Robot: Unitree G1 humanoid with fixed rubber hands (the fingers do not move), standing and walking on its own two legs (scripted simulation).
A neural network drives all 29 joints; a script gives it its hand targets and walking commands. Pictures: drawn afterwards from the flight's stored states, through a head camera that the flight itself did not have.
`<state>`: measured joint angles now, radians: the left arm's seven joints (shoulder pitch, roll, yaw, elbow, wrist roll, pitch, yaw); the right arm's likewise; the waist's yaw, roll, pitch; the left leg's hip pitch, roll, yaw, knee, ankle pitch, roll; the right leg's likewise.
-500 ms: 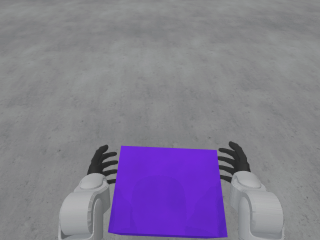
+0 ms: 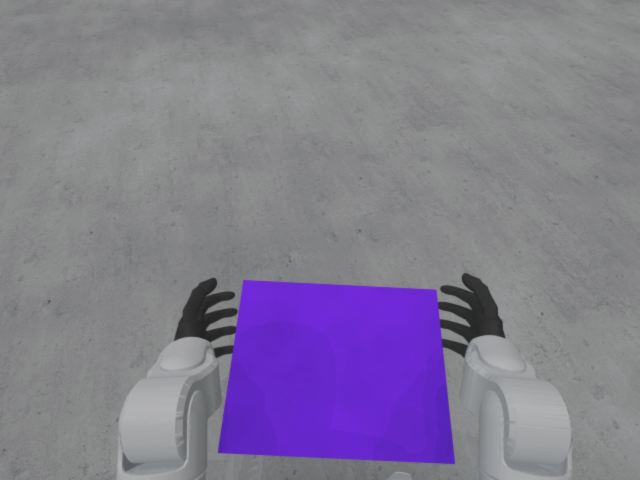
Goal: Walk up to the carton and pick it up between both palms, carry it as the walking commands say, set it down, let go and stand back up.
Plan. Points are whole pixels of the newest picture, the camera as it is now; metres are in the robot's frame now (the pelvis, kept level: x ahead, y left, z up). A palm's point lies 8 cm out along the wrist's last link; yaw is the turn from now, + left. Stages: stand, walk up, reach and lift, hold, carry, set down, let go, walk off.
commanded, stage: carry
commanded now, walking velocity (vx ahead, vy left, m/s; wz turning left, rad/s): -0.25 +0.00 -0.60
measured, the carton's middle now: (333, 377) +0.27 +0.00 -0.01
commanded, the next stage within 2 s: none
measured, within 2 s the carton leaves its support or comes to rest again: neither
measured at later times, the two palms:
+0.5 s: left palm (242, 418) +0.18 +0.08 +0.12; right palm out of the picture +0.14 -0.22 +0.12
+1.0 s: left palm out of the picture +0.13 +0.11 +0.13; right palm out of the picture +0.09 -0.19 +0.13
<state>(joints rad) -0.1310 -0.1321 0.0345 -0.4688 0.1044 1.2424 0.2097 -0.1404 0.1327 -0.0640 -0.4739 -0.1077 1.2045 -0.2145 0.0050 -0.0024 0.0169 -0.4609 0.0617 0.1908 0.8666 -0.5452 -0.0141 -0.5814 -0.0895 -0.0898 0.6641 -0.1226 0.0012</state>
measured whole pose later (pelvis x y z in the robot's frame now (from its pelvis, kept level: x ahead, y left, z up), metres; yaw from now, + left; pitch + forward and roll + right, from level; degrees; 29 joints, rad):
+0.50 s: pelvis -0.09 -0.02 +0.03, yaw -9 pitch +4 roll +0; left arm -0.08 -0.13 0.02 -0.44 0.11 1.25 0.21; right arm -0.09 0.13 -0.05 -0.45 -0.11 1.22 -0.21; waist -0.01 0.03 -0.10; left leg -0.52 0.08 0.10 0.85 -0.45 -0.05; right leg -0.32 -0.06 -0.11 0.51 -0.26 0.00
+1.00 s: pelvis -0.13 -0.01 +0.03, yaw -9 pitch +1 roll +0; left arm -0.09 -0.13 0.02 -0.44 0.10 1.28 0.22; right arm -0.10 0.13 -0.05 -0.43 -0.11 1.23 -0.21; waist 0.01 0.00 -0.10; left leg -0.33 0.06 0.14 0.48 -0.17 0.02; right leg -0.31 -0.07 -0.13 0.48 -0.18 0.01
